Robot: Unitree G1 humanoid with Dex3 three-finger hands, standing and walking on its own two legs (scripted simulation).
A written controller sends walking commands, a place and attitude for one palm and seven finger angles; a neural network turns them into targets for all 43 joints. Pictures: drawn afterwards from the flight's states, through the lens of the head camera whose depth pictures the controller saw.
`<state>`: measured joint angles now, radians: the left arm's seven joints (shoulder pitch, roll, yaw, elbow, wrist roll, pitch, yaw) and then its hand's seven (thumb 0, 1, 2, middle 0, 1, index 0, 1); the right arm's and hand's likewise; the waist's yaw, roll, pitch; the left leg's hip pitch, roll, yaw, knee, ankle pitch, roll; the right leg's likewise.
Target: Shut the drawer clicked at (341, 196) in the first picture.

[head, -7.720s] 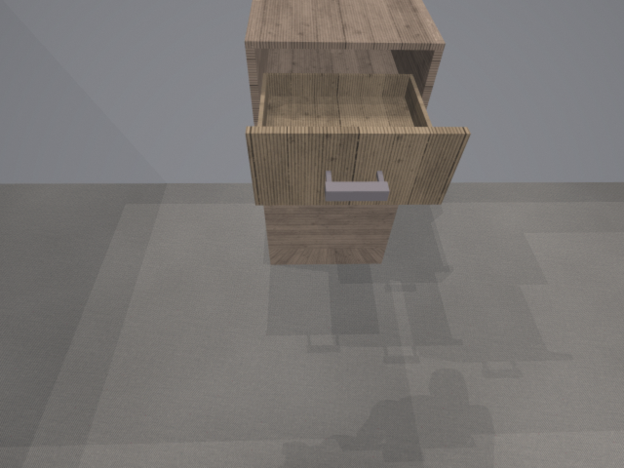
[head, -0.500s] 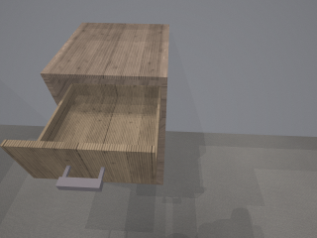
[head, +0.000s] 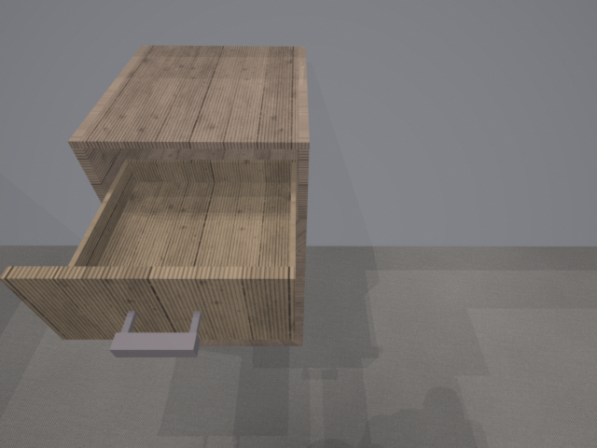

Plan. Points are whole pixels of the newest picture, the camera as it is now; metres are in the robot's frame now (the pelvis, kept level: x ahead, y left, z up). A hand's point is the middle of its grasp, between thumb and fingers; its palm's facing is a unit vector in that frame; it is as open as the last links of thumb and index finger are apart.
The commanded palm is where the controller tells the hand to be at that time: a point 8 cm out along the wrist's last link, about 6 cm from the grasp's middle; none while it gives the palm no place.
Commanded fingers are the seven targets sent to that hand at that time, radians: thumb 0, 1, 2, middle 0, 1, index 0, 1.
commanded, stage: look again from close up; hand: left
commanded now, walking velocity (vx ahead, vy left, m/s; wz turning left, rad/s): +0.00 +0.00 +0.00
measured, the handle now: (160, 331) +0.28 +0.22 -0.01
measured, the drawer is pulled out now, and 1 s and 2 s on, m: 0.29 0.28 0.28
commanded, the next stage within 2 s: raise the hand and make a fist in 0.32 s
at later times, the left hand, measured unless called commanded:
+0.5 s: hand out of the picture +0.08 +0.19 -0.13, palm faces +0.16 -0.96 -0.22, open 7.3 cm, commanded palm +0.11 +0.22 -0.06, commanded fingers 0.00 0.90 0.90 -0.30 -0.41 -0.30 -0.41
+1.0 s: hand (170, 446) +0.14 +0.16 -0.02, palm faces +0.06 -1.00 -0.06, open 5.2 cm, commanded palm +0.09 +0.23 -0.01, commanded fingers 0.00 0.90 0.90 -0.80 -0.95 -0.80 -0.95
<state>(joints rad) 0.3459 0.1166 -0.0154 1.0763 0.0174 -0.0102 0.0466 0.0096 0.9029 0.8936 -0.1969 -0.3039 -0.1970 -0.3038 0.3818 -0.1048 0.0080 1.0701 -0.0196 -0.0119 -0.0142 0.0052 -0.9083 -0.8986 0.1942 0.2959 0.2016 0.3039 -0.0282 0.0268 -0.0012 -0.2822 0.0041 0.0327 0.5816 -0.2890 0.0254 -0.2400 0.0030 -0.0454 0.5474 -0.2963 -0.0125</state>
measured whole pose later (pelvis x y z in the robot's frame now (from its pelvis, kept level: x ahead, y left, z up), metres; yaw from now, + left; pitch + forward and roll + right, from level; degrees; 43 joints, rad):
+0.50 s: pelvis +0.02 +0.00 +0.00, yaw -1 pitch +0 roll +1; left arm 0.48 0.18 0.02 0.54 -0.07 0.07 0.09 0.03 0.94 0.89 -0.20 -0.31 -0.21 -0.31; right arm 0.33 -0.17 0.02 0.96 0.01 -0.12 -0.05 0.01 -0.91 -0.90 0.20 0.30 0.20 0.30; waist 0.01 -0.02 0.00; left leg -0.23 -0.02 0.06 0.50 -0.28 0.03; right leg -0.22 -0.02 -0.02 0.53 -0.31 0.00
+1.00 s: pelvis -0.01 -0.04 -0.07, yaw +3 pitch +12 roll -1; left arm 0.60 0.22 0.19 -0.09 -0.30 -0.41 -0.37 0.02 0.90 0.89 -0.61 -0.75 -0.60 -0.75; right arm 0.13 -0.18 -0.02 0.54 0.04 -0.23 -0.06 0.01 -0.90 -0.90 0.20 0.30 0.20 0.30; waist 0.05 0.02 -0.15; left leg -0.83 0.03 -0.06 1.12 -0.50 -0.04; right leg -0.76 0.02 -0.14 1.09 -0.55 -0.07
